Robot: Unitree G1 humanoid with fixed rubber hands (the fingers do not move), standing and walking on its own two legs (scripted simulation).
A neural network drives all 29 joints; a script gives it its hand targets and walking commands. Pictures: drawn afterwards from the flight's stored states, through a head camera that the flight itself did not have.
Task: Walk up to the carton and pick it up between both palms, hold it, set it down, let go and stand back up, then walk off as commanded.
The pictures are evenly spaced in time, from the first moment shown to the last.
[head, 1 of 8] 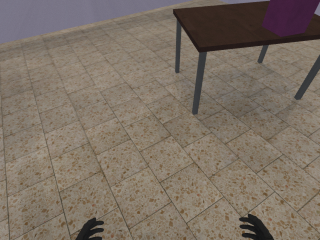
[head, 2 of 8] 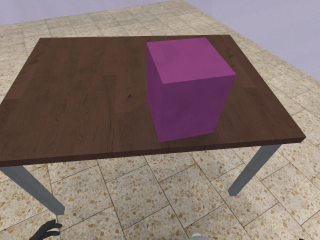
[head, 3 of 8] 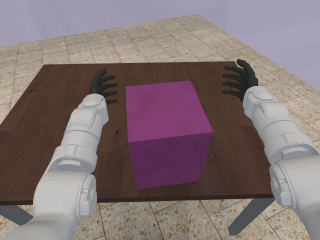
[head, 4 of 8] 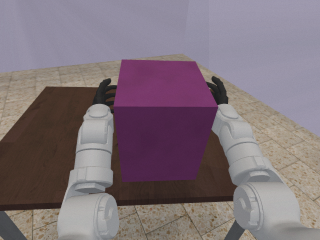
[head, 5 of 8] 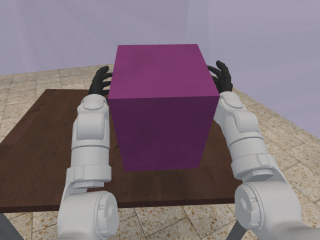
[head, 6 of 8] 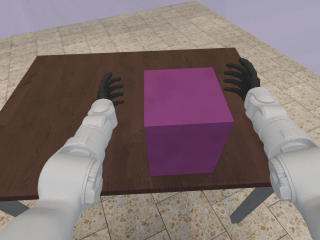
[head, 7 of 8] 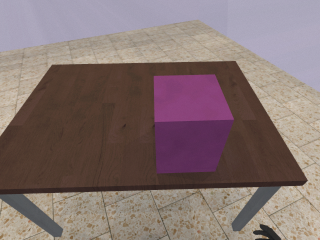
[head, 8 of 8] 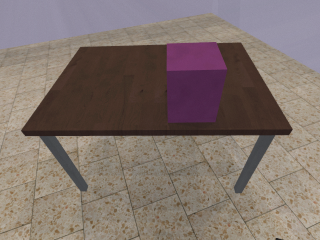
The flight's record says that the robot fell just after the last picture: no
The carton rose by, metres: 0.21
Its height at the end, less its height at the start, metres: +0.00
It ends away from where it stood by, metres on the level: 0.05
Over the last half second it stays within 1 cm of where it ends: yes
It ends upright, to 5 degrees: yes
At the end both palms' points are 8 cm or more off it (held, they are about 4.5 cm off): yes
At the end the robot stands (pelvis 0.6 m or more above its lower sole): yes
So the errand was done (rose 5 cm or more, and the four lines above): yes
